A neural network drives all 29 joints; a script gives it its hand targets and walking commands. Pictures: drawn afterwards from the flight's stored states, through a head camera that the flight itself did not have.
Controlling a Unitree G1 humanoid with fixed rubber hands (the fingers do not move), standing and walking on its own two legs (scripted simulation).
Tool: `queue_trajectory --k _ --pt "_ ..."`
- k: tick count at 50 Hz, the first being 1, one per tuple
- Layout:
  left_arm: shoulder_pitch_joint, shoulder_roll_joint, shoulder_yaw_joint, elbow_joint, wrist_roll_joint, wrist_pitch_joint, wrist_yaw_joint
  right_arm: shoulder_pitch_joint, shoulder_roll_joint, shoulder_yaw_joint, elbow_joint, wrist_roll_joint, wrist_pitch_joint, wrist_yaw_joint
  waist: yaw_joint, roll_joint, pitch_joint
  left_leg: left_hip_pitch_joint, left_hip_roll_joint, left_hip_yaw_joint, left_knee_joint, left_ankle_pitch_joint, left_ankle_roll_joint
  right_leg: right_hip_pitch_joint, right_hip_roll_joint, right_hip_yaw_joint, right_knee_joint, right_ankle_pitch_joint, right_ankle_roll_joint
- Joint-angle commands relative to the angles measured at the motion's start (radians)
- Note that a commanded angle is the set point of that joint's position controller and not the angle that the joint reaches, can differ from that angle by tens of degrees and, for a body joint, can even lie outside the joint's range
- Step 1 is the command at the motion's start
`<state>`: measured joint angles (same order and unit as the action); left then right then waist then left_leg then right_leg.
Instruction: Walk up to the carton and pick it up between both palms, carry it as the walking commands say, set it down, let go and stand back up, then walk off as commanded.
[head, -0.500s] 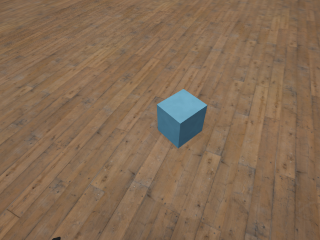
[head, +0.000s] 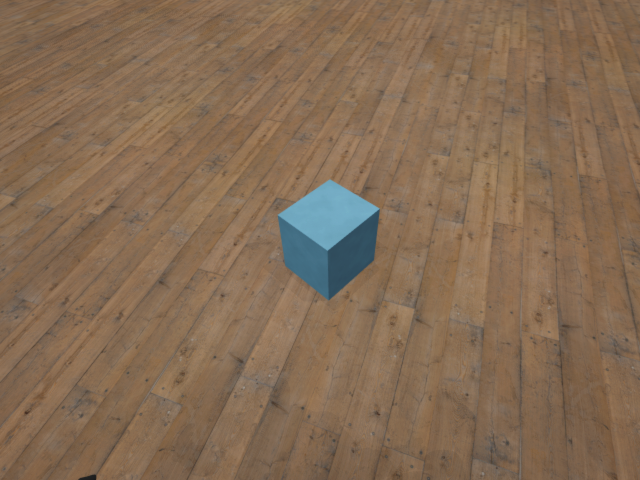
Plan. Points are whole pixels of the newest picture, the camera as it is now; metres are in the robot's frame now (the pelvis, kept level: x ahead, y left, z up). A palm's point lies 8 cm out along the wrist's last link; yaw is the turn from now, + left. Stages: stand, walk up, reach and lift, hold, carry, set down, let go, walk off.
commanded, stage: walk up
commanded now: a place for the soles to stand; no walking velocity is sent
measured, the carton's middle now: (329, 239) +1.06 -0.02 -0.63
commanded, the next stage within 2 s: none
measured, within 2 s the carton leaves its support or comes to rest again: neither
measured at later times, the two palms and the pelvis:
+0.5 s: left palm (102, 434) +0.23 +0.32 -0.10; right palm (583, 390) +0.26 -0.34 -0.07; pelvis +0.16 -0.01 -0.01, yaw -2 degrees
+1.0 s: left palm (139, 312) +0.41 +0.31 -0.07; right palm (535, 294) +0.43 -0.36 -0.09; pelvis +0.34 -0.03 -0.01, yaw -1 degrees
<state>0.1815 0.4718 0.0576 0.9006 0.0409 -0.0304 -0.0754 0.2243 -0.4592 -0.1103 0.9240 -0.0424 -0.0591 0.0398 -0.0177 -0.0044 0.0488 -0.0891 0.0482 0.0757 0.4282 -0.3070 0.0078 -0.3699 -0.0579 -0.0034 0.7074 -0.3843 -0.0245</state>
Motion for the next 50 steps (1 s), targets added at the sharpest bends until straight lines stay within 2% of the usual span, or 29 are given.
queue_trajectory --k 1,2,3,4,5,6,9,15,17,18,19,20,21,22,23,24,26,29,32,34,35,36,37,38,39,41,43,48,50 --pt "0.096 0.144 0.055 -0.047 -0.002 -0.025 -0.014 -0.135 -0.222 -0.039 -0.136 -0.004 -0.006 0.016 0.091 0.12 0.001 -0.268 0.183 -0.084 -0.078 -0.234 0.159 0.256 0.025 -0.081 -0.15 0.132 -0.004" --pt "0.194 0.173 0.078 -0.021 -0.001 -0.032 -0.001 -0.108 -0.174 -0.024 -0.145 -0.003 0.002 0.016 0.12 0.001 -0.043 -0.386 0.109 -0.031 0.134 -0.218 0.118 0.435 0.08 -0.067 -0.181 0.087 0.0" --pt "0.32 0.232 0.097 -0.015 -0.002 -0.035 0.017 -0.106 -0.138 -0.004 -0.163 -0.007 0.001 0.016 0.201 -0.192 -0.07 -0.527 0.031 0.054 0.475 -0.162 0.096 0.561 -0.002 0.051 -0.267 -0.115 -0.045" --pt "0.357 0.335 0.111 -0.054 -0.015 -0.046 0.029 -0.138 -0.102 0.004 -0.206 0.016 -0.008 0.012 0.197 -0.323 -0.049 -0.661 -0.068 -0.066 0.754 -0.291 0.067 0.43 -0.319 0.682 -0.548 -0.354 -0.214" --pt "0.23 0.318 0.1 -0.102 -0.03 -0.048 0.029 -0.123 -0.177 -0.017 -0.187 0.028 0.003 0.004 0.122 -0.097 0.002 -0.61 -0.007 -0.229 0.769 -0.209 0.058 0.267 -0.357 0.671 -0.583 -0.518 -0.266" --pt "0.132 0.283 0.089 -0.131 -0.023 -0.051 0.032 -0.058 -0.207 -0.031 -0.163 0.034 -0.003 0.011 0.056 -0.048 0.045 -0.554 0.027 -0.196 0.723 -0.145 0.05 0.197 -0.324 0.573 -0.554 -0.435 -0.267" --pt "0.077 0.215 0.08 -0.163 -0.016 -0.049 0.037 0.057 -0.199 -0.035 -0.097 0.022 0.003 0.029 0.01 -0.12 0.052 -0.391 0.057 -0.105 0.516 -0.098 0.002 0.072 -0.193 0.276 -0.514 -0.164 -0.198" --pt "0.188 0.231 0.085 -0.182 -0.017 -0.057 0.029 -0.057 -0.149 -0.031 -0.175 0.021 -0.006 0.047 0.055 -0.098 0.058 -0.343 0.021 -0.042 0.236 0.015 0.006 0.128 -0.196 0.217 -0.507 -0.078 -0.191" --pt "0.123 0.232 0.077 -0.207 -0.014 -0.056 0.027 0.012 -0.142 -0.033 -0.171 0.024 -0.014 0.045 0.0 -0.108 0.016 -0.19 0.006 -0.021 0.139 0.066 0.023 0.078 -0.167 0.146 -0.418 -0.045 -0.159" --pt "0.114 0.207 0.068 -0.214 -0.011 -0.051 0.025 0.083 -0.154 -0.044 -0.148 0.021 -0.02 0.039 -0.038 -0.028 0.0 -0.032 -0.034 0.012 0.105 0.057 0.029 -0.02 -0.128 0.094 -0.3 -0.027 -0.137" --pt "0.118 0.157 0.049 -0.228 -0.015 -0.049 0.028 0.176 -0.169 -0.059 -0.135 0.025 -0.025 0.027 -0.086 0.033 -0.043 0.143 -0.015 -0.038 0.058 -0.005 0.054 -0.14 -0.085 0.04 -0.136 -0.014 -0.113" --pt "0.109 0.09 0.031 -0.27 -0.025 -0.051 0.028 0.28 -0.267 -0.082 -0.133 0.007 -0.032 0.012 -0.138 0.236 -0.059 0.268 0.225 -0.417 -0.138 -0.304 0.143 -0.345 0.048 -0.066 0.209 -0.093 -0.051" --pt "0.1 0.13 0.047 -0.277 -0.027 -0.05 0.04 0.241 -0.317 -0.079 -0.173 0.009 -0.041 0.008 -0.105 0.209 -0.044 0.187 0.39 -0.766 -0.268 -0.48 0.238 -0.441 0.098 0.096 0.414 -0.121 -0.014" --pt "0.141 0.205 0.06 -0.242 -0.021 -0.043 0.047 0.157 -0.304 -0.069 -0.19 0.034 -0.04 0.004 -0.06 0.046 -0.031 0.1 0.402 -0.695 -0.226 -0.483 0.263 -0.399 0.046 0.182 0.482 -0.077 -0.004" --pt "0.182 0.201 0.052 -0.217 -0.026 -0.043 0.041 0.118 -0.27 -0.061 -0.203 0.036 -0.04 0.0 -0.018 0.047 0.003 0.019 0.363 -0.566 -0.206 -0.391 0.253 -0.359 -0.002 0.18 0.443 -0.015 -0.003" --pt "0.203 0.194 0.058 -0.201 -0.032 -0.045 0.035 0.072 -0.242 -0.044 -0.211 0.031 -0.039 -0.001 0.006 0.127 0.053 -0.056 0.283 -0.426 -0.223 -0.311 0.216 -0.317 -0.015 0.157 0.363 0.002 0.013" --pt "0.22 0.181 0.057 -0.172 -0.021 -0.043 0.021 0.061 -0.226 -0.04 -0.224 0.02 -0.037 -0.001 -0.001 0.163 0.033 -0.101 0.238 -0.256 -0.192 -0.064 0.221 -0.213 -0.018 0.063 0.243 0.01 0.032" --pt "0.12 0.143 0.063 -0.209 -0.016 -0.038 0.005 0.104 -0.227 -0.038 -0.229 0.02 -0.04 0.009 -0.017 0.153 0.03 -0.133 0.244 -0.203 -0.17 -0.022 0.23 -0.146 -0.027 -0.001 0.099 0.064 0.017" --pt "0.093 0.137 0.062 -0.211 -0.018 -0.045 -0.004 0.086 -0.243 -0.036 -0.251 0.025 -0.033 0.014 -0.005 0.2 0.032 -0.182 0.205 -0.151 -0.134 -0.082 0.193 -0.038 0.0 -0.045 -0.031 0.135 -0.004" --pt "0.133 0.156 0.076 -0.194 -0.012 -0.054 -0.003 0.094 -0.228 -0.027 -0.263 0.032 -0.025 0.017 0.023 0.102 0.007 -0.271 0.193 -0.122 -0.018 -0.095 0.169 0.143 0.05 -0.084 -0.111 0.163 -0.017" --pt "0.202 0.173 0.085 -0.181 -0.013 -0.057 0.007 0.096 -0.2 -0.008 -0.267 0.029 -0.024 0.015 0.079 0.042 -0.028 -0.303 0.169 -0.099 0.116 0.006 0.137 0.259 0.068 -0.055 -0.142 0.143 -0.029" --pt "0.297 0.211 0.1 -0.166 -0.015 -0.063 0.022 0.104 -0.171 0.002 -0.277 0.026 -0.025 0.012 0.129 -0.051 -0.078 -0.394 0.109 -0.022 0.347 0.082 0.107 0.419 0.019 0.035 -0.21 0.046 -0.058" --pt "0.375 0.323 0.12 -0.174 -0.025 -0.072 0.038 0.084 -0.128 0.007 -0.302 0.037 -0.027 0.01 0.163 -0.239 -0.088 -0.607 -0.017 0.028 0.691 -0.11 0.037 0.471 -0.298 0.567 -0.414 -0.14 -0.198" --pt "0.334 0.323 0.117 -0.189 -0.044 -0.072 0.036 0.059 -0.191 -0.005 -0.295 0.04 -0.018 -0.006 0.134 -0.113 -0.058 -0.633 -0.023 -0.17 0.796 -0.207 0.054 0.352 -0.364 0.677 -0.445 -0.152 -0.267" --pt "0.259 0.287 0.101 -0.216 -0.048 -0.071 0.04 0.113 -0.215 -0.01 -0.272 0.051 -0.017 -0.011 0.089 -0.047 -0.038 -0.593 -0.004 -0.201 0.795 -0.177 0.055 0.287 -0.36 0.577 -0.43 -0.165 -0.29" --pt "0.179 0.229 0.082 -0.239 -0.04 -0.067 0.048 0.173 -0.2 -0.007 -0.225 0.046 -0.024 -0.006 0.041 -0.122 0.015 -0.534 0.027 -0.165 0.656 -0.119 0.038 0.188 -0.264 0.346 -0.401 0.009 -0.238" --pt "0.168 0.213 0.073 -0.253 -0.035 -0.069 0.047 0.199 -0.18 -0.012 -0.194 0.038 -0.017 0.01 0.028 -0.161 0.015 -0.426 0.035 -0.098 0.533 -0.101 0.018 0.106 -0.219 0.209 -0.391 0.141 -0.207" --pt "0.164 0.243 0.08 -0.271 -0.021 -0.055 0.031 0.091 -0.133 -0.014 -0.23 0.028 -0.017 0.034 0.033 -0.173 0.013 -0.24 -0.009 0.006 0.195 0.0 0.009 0.021 -0.178 0.119 -0.376 -0.028 -0.179" --pt "0.117 0.183 0.059 -0.293 -0.023 -0.051 0.023 0.235 -0.16 -0.035 -0.181 0.029 -0.032 0.026 -0.053 -0.049 -0.03 0.041 -0.038 0.014 0.102 0.038 0.036 -0.154 -0.122 0.048 -0.171 -0.073 -0.123"
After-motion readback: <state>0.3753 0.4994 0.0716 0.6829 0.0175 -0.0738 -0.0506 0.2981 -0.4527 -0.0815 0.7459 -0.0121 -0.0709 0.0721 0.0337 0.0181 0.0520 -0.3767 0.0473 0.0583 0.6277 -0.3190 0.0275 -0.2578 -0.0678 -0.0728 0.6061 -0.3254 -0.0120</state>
